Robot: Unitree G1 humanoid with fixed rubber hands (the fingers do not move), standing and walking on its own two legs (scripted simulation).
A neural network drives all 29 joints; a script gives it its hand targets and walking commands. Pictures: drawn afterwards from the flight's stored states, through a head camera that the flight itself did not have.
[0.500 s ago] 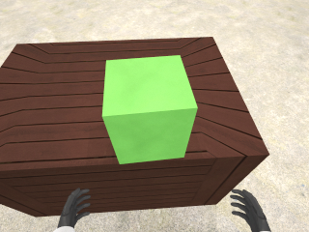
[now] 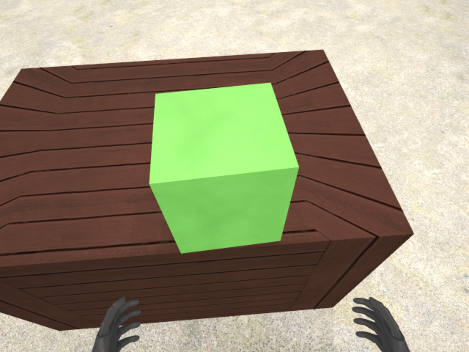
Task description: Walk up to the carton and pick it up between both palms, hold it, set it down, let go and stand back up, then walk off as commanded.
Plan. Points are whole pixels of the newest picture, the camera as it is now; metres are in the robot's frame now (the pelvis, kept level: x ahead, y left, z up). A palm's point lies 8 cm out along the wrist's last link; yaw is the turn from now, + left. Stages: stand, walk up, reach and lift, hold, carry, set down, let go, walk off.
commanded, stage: let go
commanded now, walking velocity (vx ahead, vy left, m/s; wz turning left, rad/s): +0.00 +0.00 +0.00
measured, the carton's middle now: (223, 173) +0.43 +0.05 +0.03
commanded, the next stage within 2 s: stand in 0.42 s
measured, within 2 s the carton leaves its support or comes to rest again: neither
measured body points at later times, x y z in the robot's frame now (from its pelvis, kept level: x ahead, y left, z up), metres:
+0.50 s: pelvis +0.00 +0.00 +0.00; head +0.03 +0.00 +0.45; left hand +0.15 +0.25 -0.08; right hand +0.14 -0.24 -0.10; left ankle -0.04 +0.14 -0.75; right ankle -0.03 -0.10 -0.75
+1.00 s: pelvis -0.01 +0.01 +0.00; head -0.01 +0.02 +0.45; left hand +0.13 +0.30 -0.08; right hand +0.13 -0.28 -0.09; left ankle -0.04 +0.14 -0.75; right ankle -0.03 -0.10 -0.75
